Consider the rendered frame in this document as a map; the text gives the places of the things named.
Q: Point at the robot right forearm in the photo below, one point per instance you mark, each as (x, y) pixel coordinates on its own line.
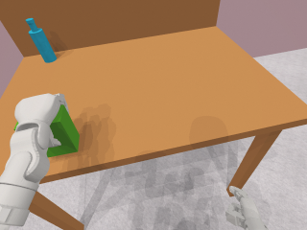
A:
(255, 224)

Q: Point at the table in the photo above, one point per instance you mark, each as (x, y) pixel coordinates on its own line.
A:
(142, 79)

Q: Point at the robot right hand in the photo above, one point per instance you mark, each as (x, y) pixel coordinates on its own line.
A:
(238, 214)

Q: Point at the robot left hand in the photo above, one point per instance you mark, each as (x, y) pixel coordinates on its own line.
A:
(45, 108)

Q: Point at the sponge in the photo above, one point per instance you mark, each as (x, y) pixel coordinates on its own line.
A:
(65, 131)

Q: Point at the robot left forearm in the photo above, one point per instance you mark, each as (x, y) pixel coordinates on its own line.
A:
(27, 165)

